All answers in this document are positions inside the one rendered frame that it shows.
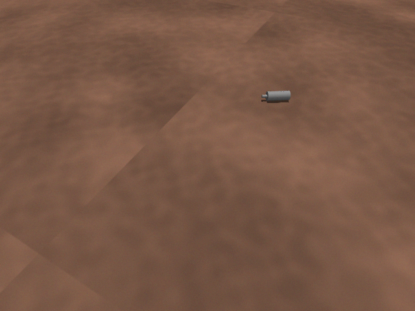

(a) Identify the bottle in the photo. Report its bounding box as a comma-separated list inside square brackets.
[261, 91, 291, 101]

